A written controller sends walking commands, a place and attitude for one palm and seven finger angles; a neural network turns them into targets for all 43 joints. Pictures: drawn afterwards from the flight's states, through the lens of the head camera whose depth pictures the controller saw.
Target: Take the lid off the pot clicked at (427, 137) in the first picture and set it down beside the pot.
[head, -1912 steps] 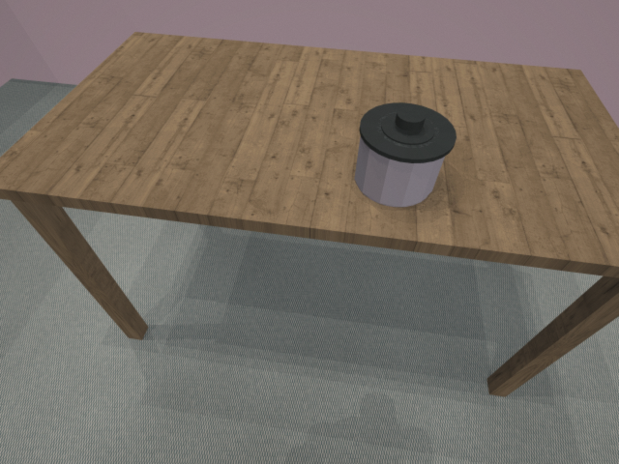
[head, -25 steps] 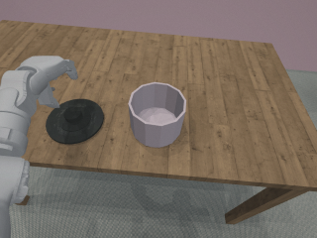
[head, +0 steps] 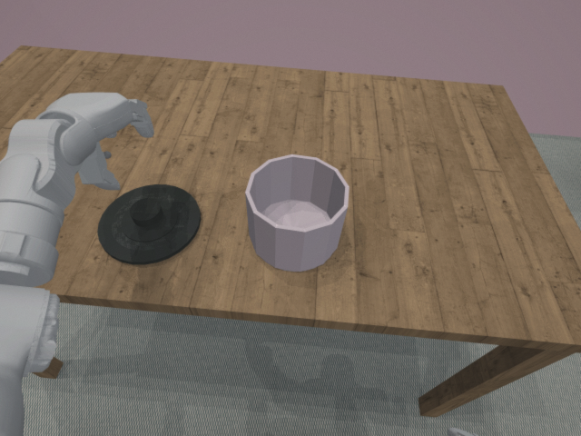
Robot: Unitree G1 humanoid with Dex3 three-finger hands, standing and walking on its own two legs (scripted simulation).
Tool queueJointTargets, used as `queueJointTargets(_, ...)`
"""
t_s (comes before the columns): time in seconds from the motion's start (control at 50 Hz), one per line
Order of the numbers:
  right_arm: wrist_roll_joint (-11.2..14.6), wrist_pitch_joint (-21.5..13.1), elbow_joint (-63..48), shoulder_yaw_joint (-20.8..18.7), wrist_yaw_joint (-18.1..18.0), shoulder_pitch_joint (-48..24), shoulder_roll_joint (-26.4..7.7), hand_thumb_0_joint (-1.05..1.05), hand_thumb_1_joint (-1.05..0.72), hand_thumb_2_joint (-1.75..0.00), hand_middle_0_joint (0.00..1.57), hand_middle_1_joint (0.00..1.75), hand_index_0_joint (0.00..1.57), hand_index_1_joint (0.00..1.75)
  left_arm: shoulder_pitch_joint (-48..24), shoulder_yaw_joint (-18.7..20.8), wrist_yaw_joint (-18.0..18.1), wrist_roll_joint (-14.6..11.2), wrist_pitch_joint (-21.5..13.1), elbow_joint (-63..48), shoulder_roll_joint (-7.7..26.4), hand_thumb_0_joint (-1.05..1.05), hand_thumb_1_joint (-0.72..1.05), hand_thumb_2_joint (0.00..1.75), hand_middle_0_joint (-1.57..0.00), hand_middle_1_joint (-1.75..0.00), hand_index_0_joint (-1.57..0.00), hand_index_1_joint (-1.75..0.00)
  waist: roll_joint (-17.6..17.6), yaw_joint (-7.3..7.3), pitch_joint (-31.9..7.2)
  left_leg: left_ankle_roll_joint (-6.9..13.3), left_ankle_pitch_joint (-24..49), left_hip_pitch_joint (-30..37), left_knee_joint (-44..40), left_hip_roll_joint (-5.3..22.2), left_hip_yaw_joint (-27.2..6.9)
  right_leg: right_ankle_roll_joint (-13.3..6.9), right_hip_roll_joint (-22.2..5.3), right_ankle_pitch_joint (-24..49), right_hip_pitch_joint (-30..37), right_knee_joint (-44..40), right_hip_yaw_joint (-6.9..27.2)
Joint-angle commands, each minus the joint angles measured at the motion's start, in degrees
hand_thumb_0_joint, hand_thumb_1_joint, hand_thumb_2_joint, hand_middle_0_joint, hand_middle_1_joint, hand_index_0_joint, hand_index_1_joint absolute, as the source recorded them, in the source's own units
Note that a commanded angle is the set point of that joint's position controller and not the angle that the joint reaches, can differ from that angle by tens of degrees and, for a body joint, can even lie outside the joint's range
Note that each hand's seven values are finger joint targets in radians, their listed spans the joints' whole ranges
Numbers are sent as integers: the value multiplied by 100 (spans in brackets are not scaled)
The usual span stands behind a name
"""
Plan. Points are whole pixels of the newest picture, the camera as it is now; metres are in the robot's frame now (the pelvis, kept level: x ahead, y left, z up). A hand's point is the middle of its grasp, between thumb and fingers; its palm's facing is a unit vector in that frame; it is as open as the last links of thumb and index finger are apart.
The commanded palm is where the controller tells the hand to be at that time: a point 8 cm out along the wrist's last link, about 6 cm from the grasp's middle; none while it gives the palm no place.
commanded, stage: draw the hand back to the body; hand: left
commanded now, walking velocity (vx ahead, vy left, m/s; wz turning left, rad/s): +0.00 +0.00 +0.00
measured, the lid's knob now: (146, 212) +0.45 +0.25 +0.01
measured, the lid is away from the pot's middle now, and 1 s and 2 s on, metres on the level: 0.25 0.25 0.25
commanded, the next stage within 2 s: stand still and regain balance in 1.70 s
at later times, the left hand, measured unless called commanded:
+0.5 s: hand (120, 165) +0.40 +0.22 +0.17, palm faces +0.05 -0.74 -0.67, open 11.0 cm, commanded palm +0.36 +0.25 +0.21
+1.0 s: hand (103, 163) +0.37 +0.22 +0.20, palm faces +0.25 -0.94 -0.21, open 9.5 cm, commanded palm +0.32 +0.27 +0.20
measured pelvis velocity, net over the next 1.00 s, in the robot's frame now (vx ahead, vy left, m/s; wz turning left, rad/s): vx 0.07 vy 0.01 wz -0.05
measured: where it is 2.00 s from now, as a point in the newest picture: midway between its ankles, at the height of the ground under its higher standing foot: outside the picture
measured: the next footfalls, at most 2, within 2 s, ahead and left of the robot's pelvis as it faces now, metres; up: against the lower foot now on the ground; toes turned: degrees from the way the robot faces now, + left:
right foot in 1.54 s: +0.09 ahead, -0.15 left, +0.01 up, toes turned -4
left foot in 1.98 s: +0.29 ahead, +0.34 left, +0.00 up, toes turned -1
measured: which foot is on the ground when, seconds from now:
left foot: down 0.00-1.00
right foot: down 0.00-1.00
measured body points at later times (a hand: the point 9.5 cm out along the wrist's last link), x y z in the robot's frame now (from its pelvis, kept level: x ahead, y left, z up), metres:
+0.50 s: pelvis +0.01 +0.01 +0.00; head +0.03 +0.03 +0.45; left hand +0.39 +0.26 +0.21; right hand +0.17 -0.21 -0.09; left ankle +0.00 -0.01 -0.73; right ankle -0.01 -0.19 -0.73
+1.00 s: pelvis +0.07 +0.01 +0.01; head +0.08 +0.03 +0.46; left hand +0.35 +0.27 +0.21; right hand +0.21 -0.23 -0.08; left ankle +0.01 -0.01 -0.73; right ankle +0.04 -0.16 -0.72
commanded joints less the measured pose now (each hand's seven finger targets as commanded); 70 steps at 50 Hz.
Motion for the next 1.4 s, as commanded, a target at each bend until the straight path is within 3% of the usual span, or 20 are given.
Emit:
queueJointTargets(0.0, 28, -179, -586, -286, -88, -102, -885, 0, -90, -90, 20, 30, 20, 30, -2589, 146, 268, -84, 96, -794, 1129, 0, -10, 82, -43, -71, -43, -71, 67, -39, -1635, -1282, 2053, 2042, -347, 1015, -1169, -139, 286, 592, -518, -52, -295)
queueJointTargets(0.06, -41, -235, -778, -443, 77, -189, -901, 0, -90, -90, 20, 30, 20, 30, -3149, 26, 253, -51, 185, -2395, 953, 0, -10, 82, -43, -71, -43, -71, 1134, -4, -2356, -1775, 3161, 3312, -249, 1298, -1851, -79, 306, 453, -1133, 133, -153)
queueJointTargets(0.14, -16, -268, -845, -307, -1, -261, -991, 0, -90, -90, 20, 30, 20, 30, -1567, 1591, 435, -160, 73, -1962, 2547, 0, -10, 82, -43, -71, -43, -71, 9, 311, -2287, -1244, 1698, 2247, -454, 1005, -1275, -172, 268, 439, 93, -31, -131)
queueJointTargets(0.24, 81, -219, -891, -331, 163, -667, -837, 0, -90, -90, 20, 30, 20, 30, -2352, -667, 288, -347, 615, -2751, 29, 0, -10, 82, -43, -71, -43, -71, 536, -24, -1389, -1353, 2433, 2387, -323, 1132, -1464, -89, 199, 701, -694, 20, -182)
queueJointTargets(0.3, -15, -413, -1012, -339, 208, -502, -901, 0, -90, -90, 20, 30, 20, 30, -1491, 1128, 403, -90, 568, -3513, 1949, 0, -10, 82, -43, -71, -43, -71, 860, 311, -2733, -1923, 4011, 3607, -290, 1397, -2081, -99, 329, 368, -564, 223, -120)
queueJointTargets(0.34, -45, -454, -1005, -229, 136, -642, -972, 0, -90, -90, 20, 30, 20, 30, -604, 2184, 519, -169, 284, -3225, 3000, 0, -10, 82, -43, -71, -43, -71, 275, 539, -2479, -1512, 2615, 2727, -463, 1186, -1669, -148, 281, 399, 176, 110, -93)
queueJointTargets(0.36, -19, -393, -1055, -141, 111, -832, -828, 0, -90, -90, 20, 30, 20, 30, -370, 1688, 507, -230, 322, -2859, 2371, 0, -10, 82, -43, -71, -43, -71, -120, 504, -2154, -1310, 1871, 2010, -486, 957, -1214, -138, 332, 458, 557, 30, -113)
queueJointTargets(0.38, -55, -542, -1185, -155, -72, -93, -225, 0, -90, -90, 20, 30, 20, 30, -504, 1641, 1342, -3883, -204, -3325, -456, 0, -10, 82, -43, -71, -43, -71, -1038, 10, -1145, -1330, 627, 2422, -617, 1321, -1136, -242, 201, 223, 60, -148, -311)
queueJointTargets(0.46, 25, -1053, -1126, 10, -218, -837, -452, 0, -90, -90, 20, 30, 20, 30, -587, -116, 2056, -5272, -456, -4542, -2273, 0, -10, 82, -43, -71, -43, -71, -243, -159, -561, -1290, 172, 3045, -1036, 1740, -1866, -6, 130, -39, -688, 141, 8)
queueJointTargets(0.54, -335, -1094, -540, -67, -197, -246, -781, 0, -90, -90, 20, 30, 20, 30, 477, 3721, 2852, -5173, -394, -4912, 1804, 0, -2, 83, -41, -68, -41, -68, 855, 474, -1517, -1925, 3905, 3626, -768, 1791, -1656, -137, 142, -310, -243, 661, -45)
queueJointTargets(0.62, -292, -1076, -896, 73, -215, -760, -371, 0, -90, -90, 20, 30, 20, 30, 1449, 2480, 2772, -5561, -538, -5544, -229, 0, 8, 83, -39, -64, -39, -64, 388, 349, -1294, -1527, 2497, 2442, -474, 1441, -695, -172, 128, 830, 1078, -79, -234)
queueJointTargets(0.7, -199, -1402, -1000, 76, -58, -1058, -467, 0, -90, -90, 20, 30, 20, 30, 2134, 1074, 2650, -5772, -523, -6098, -1747, 0, 18, 84, -37, -59, -37, -59, 729, 214, -106, -1704, 1466, 1992, -1151, 1758, -1636, -92, 140, 370, 364, 219, -314)
queueJointTargets(0.8, -265, -1264, -744, -69, -119, -692, -630, 0, -90, -90, 20, 30, 20, 30, 3136, 3123, 2841, -5744, -397, -5843, 80, 0, 30, 85, -34, -54, -34, -54, -181, 501, -607, -1572, 3271, 1964, -618, 1494, -823, -187, 184, 892, 1091, 93, -315)
queueJointTargets(0.92, -278, -1678, -899, -28, 122, -949, -481, 0, -90, -90, 20, 30, 20, 30, 3711, 1511, 2727, -5766, -607, -8124, -1513, 0, 45, 86, -30, -48, -30, -48, 615, 316, -1121, -1778, 5447, 3321, -495, 1790, -1264, -45, 183, 776, 549, 159, -369)
queueJointTargets(1.0, -339, -1518, -567, -150, 59, -655, -572, 0, -90, -90, 20, 30, 20, 30, 4660, 3211, 2931, -5724, -339, -6861, -124, 0, 55, 87, -28, -44, -28, -44, 40, 497, -585, -1549, 4345, 2335, -471, 1558, -710, -194, 206, 604, 953, 9, -349)
queueJointTargets(1.06, -247, -1359, -786, -51, 2, -950, -466, 0, -90, -90, 20, 30, 20, 30, 4519, 2787, 2788, -5836, -402, -7575, -640, 0, 63, 88, -26, -41, -26, -41, 32, 411, -485, -1430, 3395, 1838, -404, 1307, -563, -206, 113, 1881, 1446, -91, -286)
queueJointTargets(1.14, -323, -1746, -928, -18, 191, -1009, -478, 0, -90, -90, 20, 30, 20, 30, 4615, 1739, 2769, -5774, -498, -9300, -1341, 0, 73, 89, -24, -37, -24, -37, 709, 324, -959, -1742, 5976, 3260, -464, 1838, -1402, -11, 198, 609, 469, 321, -385)
queueJointTargets(1.24, -389, -1446, -644, -172, 169, -798, -511, 0, -90, -90, 20, 30, 20, 30, 5908, 3558, 2918, -5803, -257, -8098, 3, 0, 85, 90, -21, -32, -21, -32, 111, 603, -685, -1642, 4821, 2108, -299, 1578, -746, -269, 209, 812, 1293, 34, -355)
queueJointTargets(1.3, -230, -1350, -869, -51, 79, -1022, -373, 0, -90, -90, 20, 30, 20, 30, 5772, 2706, 2752, -5920, -356, -8350, -909, 0, 90, 90, -20, -30, -20, -30, -180, 420, -307, -1404, 3011, 1451, -322, 1317, -645, -226, 34, 1989, 1570, -72, -260)
queueJointTargets(1.38, -325, -1662, -957, -95, 184, -898, -486, 0, -90, -90, 20, 30, 20, 30, 5944, 1999, 2771, -5772, -415, -9464, -1359, 0, 90, 90, -20, -30, -20, -30, 402, 423, -745, -1718, 5825, 2936, -563, 1900, -1538, 32, 172, 486, 386, 532, -364)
